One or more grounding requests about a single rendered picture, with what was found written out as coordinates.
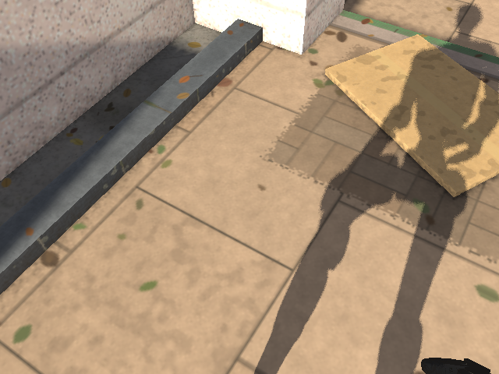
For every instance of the robot right hand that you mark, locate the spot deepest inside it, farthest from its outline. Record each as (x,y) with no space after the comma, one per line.
(452,366)

